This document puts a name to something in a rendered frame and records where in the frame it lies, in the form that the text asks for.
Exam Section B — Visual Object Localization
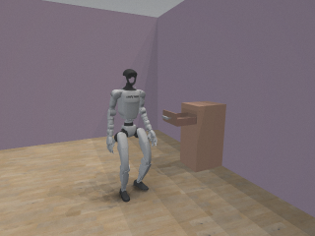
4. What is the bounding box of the robot left shin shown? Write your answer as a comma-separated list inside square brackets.
[136, 163, 152, 183]

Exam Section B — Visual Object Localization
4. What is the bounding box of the handle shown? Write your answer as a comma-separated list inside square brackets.
[161, 115, 171, 120]

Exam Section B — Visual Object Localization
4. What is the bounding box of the cabinet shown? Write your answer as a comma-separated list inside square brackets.
[180, 101, 226, 173]

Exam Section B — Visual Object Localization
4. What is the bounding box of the robot left hand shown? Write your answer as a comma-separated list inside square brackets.
[148, 130, 158, 147]

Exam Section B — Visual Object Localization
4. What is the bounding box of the left robot upper arm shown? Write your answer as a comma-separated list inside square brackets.
[138, 89, 146, 114]

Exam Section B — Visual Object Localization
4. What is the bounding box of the left robot foot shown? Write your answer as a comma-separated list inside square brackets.
[133, 179, 149, 191]

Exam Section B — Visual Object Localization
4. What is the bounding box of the drawer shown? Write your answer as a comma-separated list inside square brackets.
[162, 109, 197, 127]

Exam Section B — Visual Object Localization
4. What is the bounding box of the left robot forearm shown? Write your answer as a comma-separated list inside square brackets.
[141, 111, 153, 131]

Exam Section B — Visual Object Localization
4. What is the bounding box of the robot right hand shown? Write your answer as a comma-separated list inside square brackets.
[106, 136, 116, 153]

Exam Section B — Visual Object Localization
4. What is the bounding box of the right robot forearm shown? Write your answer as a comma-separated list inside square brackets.
[106, 109, 114, 136]

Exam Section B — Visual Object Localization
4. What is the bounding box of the right robot upper arm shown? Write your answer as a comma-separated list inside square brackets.
[108, 89, 122, 116]

